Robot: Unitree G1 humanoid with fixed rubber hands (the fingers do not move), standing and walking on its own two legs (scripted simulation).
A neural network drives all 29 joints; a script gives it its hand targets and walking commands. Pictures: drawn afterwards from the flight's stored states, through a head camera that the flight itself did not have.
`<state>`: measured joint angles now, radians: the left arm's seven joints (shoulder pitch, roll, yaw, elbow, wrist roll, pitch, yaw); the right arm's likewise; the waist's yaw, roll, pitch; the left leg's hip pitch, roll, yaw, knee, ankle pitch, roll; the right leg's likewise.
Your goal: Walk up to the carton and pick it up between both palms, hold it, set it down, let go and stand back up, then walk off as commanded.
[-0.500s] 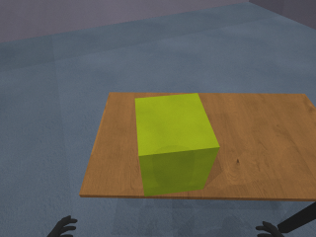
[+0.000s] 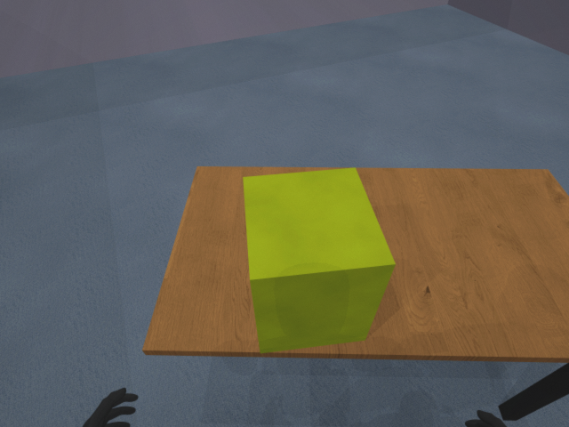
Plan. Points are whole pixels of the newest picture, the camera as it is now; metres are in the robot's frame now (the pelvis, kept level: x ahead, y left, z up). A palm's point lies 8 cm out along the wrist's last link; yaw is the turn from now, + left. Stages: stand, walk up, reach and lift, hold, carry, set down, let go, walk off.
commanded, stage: stand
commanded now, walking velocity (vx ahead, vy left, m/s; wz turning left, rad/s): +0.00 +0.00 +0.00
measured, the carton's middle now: (306, 262) +0.43 -0.03 -0.05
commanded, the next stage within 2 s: walk up in 0.88 s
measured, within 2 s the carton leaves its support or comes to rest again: neither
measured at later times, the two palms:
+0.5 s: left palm out of the picture +0.14 +0.28 -0.07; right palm out of the picture +0.10 -0.29 -0.09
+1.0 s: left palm out of the picture +0.12 +0.28 -0.07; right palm out of the picture +0.09 -0.30 -0.09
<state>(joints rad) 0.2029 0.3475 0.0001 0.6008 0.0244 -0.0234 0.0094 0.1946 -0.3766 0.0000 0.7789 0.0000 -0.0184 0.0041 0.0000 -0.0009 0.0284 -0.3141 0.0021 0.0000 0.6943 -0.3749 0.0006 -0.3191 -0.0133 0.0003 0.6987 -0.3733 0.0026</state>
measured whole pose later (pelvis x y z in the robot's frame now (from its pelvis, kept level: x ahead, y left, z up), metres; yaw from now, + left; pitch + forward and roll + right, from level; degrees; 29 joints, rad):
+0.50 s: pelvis -0.01 +0.00 +0.00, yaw +0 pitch -1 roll +0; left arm 0.20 0.36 0.00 0.61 0.02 -0.02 0.01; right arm 0.19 -0.37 0.00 0.82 0.00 -0.02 0.01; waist 0.00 0.00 0.03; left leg -0.31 0.00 0.00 0.69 -0.36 0.00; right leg -0.32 -0.01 0.00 0.70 -0.36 0.00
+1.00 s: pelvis -0.02 +0.00 +0.00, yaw +0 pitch -2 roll +0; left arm 0.20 0.37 0.00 0.65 0.02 -0.02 0.01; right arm 0.17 -0.39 0.00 0.87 0.00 -0.02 0.01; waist 0.00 -0.01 0.03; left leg -0.31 0.00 0.00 0.69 -0.35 0.00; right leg -0.32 -0.01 0.00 0.70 -0.34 0.00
